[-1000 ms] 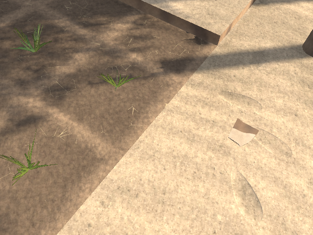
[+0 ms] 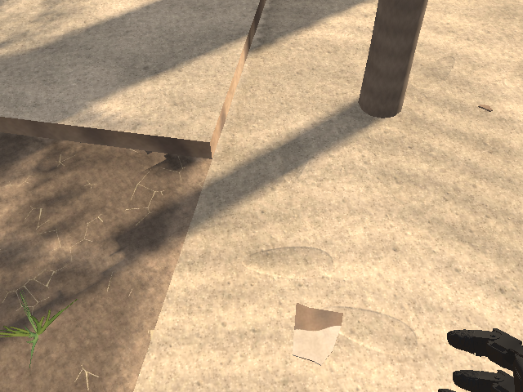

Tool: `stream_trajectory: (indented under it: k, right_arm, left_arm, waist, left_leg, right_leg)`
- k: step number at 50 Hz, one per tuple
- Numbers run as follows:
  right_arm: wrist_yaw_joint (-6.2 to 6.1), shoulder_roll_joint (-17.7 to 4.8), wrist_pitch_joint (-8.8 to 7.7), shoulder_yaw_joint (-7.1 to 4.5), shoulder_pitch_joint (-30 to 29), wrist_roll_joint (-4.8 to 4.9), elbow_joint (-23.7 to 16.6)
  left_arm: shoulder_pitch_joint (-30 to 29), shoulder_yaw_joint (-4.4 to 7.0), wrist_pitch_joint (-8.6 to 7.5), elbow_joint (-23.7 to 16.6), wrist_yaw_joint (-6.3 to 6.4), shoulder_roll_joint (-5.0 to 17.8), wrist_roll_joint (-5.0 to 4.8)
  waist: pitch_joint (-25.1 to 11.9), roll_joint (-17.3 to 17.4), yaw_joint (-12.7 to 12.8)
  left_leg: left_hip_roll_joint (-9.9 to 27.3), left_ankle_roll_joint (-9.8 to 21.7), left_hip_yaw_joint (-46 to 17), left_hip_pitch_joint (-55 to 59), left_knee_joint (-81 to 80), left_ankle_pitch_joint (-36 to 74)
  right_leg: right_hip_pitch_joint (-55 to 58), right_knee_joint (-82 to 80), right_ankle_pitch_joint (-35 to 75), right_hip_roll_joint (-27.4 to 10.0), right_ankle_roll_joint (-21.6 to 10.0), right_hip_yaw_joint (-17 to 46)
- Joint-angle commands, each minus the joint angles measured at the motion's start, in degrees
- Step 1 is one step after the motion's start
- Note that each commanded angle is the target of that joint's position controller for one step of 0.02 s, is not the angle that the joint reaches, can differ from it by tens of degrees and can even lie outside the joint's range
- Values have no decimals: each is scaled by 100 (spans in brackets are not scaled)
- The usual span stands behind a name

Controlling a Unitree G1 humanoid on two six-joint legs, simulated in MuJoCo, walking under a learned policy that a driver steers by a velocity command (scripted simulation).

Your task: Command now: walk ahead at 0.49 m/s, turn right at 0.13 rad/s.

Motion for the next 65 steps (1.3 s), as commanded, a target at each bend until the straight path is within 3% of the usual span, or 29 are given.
stream_trajectory:
  k: [1,2,3,5,9,13,18,20,22,23,24,25,26,27,29,33,39,43,45,47,48,49,50,51,53,54,55,59,65]
  right_arm:
    - [32,-1490,14,-509,2298,-12,324]
    - [46,-966,21,-371,2163,166,254]
    - [20,-765,62,-308,1699,185,186]
    - [6,-738,137,-270,1341,83,122]
    - [-73,-719,155,-247,1415,124,206]
    - [-201,-1039,253,-350,1622,176,325]
    - [-253,-1039,391,-359,2077,235,459]
    - [-266,-1028,437,-370,2016,230,443]
    - [-257,-706,445,-271,1921,181,367]
    - [-246,-292,423,-135,1982,68,248]
    - [-250,-145,361,-66,2699,257,50]
    - [-287,-730,381,-194,2544,349,207]
    - [-284,-957,419,-267,2015,292,162]
    - [-284,-883,455,-274,1824,224,158]
    - [-224,-710,501,-284,1636,192,64]
    - [-156,-408,576,-209,1329,169,-134]
    - [36,-278,495,-99,374,168,-420]
    - [163,-355,500,-109,-157,199,-709]
    - [190,-538,524,-201,-5,150,-763]
    - [123,-897,499,-426,1290,81,-479]
    - [-9,-1261,542,-527,2005,30,-331]
    - [-69,-1704,518,-468,1782,-74,-418]
    - [-69,-1213,539,-393,2135,-73,-463]
    - [-39,-1047,511,-304,1796,-71,-355]
    - [-38,-707,438,-213,1153,22,-208]
    - [-29,-637,408,-191,930,-23,-180]
    - [-166,-213,432,7,1150,-118,35]
    - [-181,-567,418,-83,790,-130,196]
    - [-245,-667,623,-167,1140,-138,467]
  left_arm:
    - [926,-105,-152,-402,-55,-36,-30]
    - [507,-48,-211,-396,-79,488,-88]
    - [-354,15,-257,-582,-100,734,-100]
    - [-1044,6,-390,-800,-107,606,81]
    - [-971,-82,-409,-850,-133,263,162]
    - [-1852,-203,-443,-1053,-170,60,142]
    - [-2445,-107,-526,-1208,-231,294,32]
    - [-2267,-22,-561,-1189,-222,423,5]
    - [-1379,127,-585,-1014,-153,660,55]
    - [-451,225,-566,-916,-96,1014,110]
    - [-172,318,-460,-730,-141,1407,145]
    - [-344,233,-448,-758,-173,884,72]
    - [-557,142,-443,-779,-164,547,46]
    - [-838,80,-439,-788,-175,400,89]
    - [-1110,31,-441,-703,-172,229,152]
    - [-1035,122,-529,-467,-160,413,101]
    - [-835,189,-456,-180,-115,749,54]
    - [-536,238,-339,28,-108,945,-52]
    - [-582,279,-250,29,-68,1107,-75]
    - [-492,226,-181,76,-21,1078,-112]
    - [-396,97,-241,-35,-27,820,39]
    - [488,-202,-342,-141,-185,89,222]
    - [114,-29,-383,160,-223,820,-4]
    - [-581,21,-352,-89,-222,922,-223]
    - [-810,-20,-254,-61,-108,678,-109]
    - [-551,-3,-133,35,-79,642,-94]
    - [-43,-177,103,313,-138,102,342]
    - [-23,-71,299,281,-239,211,193]
    - [-981,-84,354,-122,-335,189,243]
  waist:
    - [-2384,2006,-635]
    - [-1790,1254,-792]
    - [-912,635,-865]
    - [-172,24,-656]
    - [-229,449,-389]
    - [-36,448,-648]
    - [-60,509,-796]
    - [-89,617,-601]
    - [-527,529,-115]
    - [-1315,-320,206]
    - [-1710,-2019,-154]
    - [-1137,-1303,-53]
    - [-526,-803,29]
    - [-277,-486,-96]
    - [26,-645,-297]
    - [100,-485,-341]
    - [271,-282,-44]
    - [405,-292,26]
    - [204,-457,-197]
    - [-584,-349,-969]
    - [-1196,227,-1243]
    - [-2287,1576,-543]
    - [-3093,529,-1172]
    - [-2118,455,-1119]
    - [-974,199,-673]
    - [-818,317,-418]
    - [-713,99,-268]
    - [-498,690,-46]
    - [-292,724,-439]
  left_leg:
    - [2358,1812,-4226,5180,-630,-1094]
    - [2225,1609,-4542,4855,-1048,-2153]
    - [2011,1406,-3667,4013,-1131,-1893]
    - [1565,1303,-2775,2750,-1316,-475]
    - [1203,1389,-2117,2112,-1600,411]
    - [939,1188,-1622,1400,-1681,217]
    - [1006,922,-2023,1515,-1261,-453]
    - [1036,783,-2265,1597,-927,-615]
    - [633,479,-2028,1231,125,-556]
    - [206,231,-1429,491,1885,-1707]
    - [-230,1,-801,-1214,3422,-3297]
    - [221,-95,-899,-1825,4181,-2912]
    - [385,-118,-834,-1909,4354,-2370]
    - [546,-167,-746,-1680,4281,-1957]
    - [799,-205,-696,-1365,3957,-1522]
    - [897,-320,-548,-1407,3414,-1001]
    - [813,-213,-140,-1099,1573,411]
    - [675,48,149,-1013,939,58]
    - [327,263,479,-452,783,-510]
    - [-111,602,496,1704,136,87]
    - [675,887,-508,3540,240,1768]
    - [2730,2128,-3340,5480,302,3442]
    - [2754,2146,-3452,5200,18,3394]
    - [2474,1860,-2292,4523,-57,3827]
    - [1928,1389,-1309,2952,-504,3214]
    - [1791,1306,-953,2245,-795,3093]
    - [1790,1004,-455,1596,-971,3659]
    - [1574,935,328,1231,-1108,3502]
    - [1819,941,369,1709,-1034,1441]
  right_leg:
    - [-3308,4205,-250,279,284,-240]
    - [-3954,4636,-215,-121,228,-9]
    - [-4147,4556,333,-396,219,-262]
    - [-3970,3888,894,-714,243,-515]
    - [-3450,2583,959,-842,495,-752]
    - [-2851,925,2301,-642,689,-906]
    - [-2165,-47,2909,-386,671,-738]
    - [-1741,-299,2634,-405,522,-738]
    - [-370,-569,2345,-763,192,-591]
    - [989,-585,1944,-1874,-181,480]
    - [1991,-1184,600,-2966,-1060,2994]
    - [1554,-1442,-447,-2872,-1037,3184]
    - [982,-1471,-37,-2594,-812,2236]
    - [444,-1567,775,-2306,-678,1509]
    - [-239,-1820,1780,-1944,-569,554]
    - [-457,-2136,2907,-1906,-698,-367]
    - [-262,-2189,3451,-1818,-534,-1454]
    - [331,-1931,3986,-2017,-372,-1783]
    - [524,-1201,5946,-1994,-227,-2041]
    - [-71,633,6937,-1750,8,-2180]
    - [-1454,2216,4849,-1445,265,-2187]
    - [-3559,4394,-986,-521,624,-1738]
    - [-3350,4899,-1015,-551,576,-584]
    - [-3717,4786,-670,-790,549,-626]
    - [-3562,3908,-13,-1094,618,-776]
    - [-2982,3734,243,-1157,673,-757]
    - [-2093,3393,670,-891,666,-938]
    - [-2069,2847,1304,-718,627,-1170]
    - [-2178,1541,1373,-748,447,-1417]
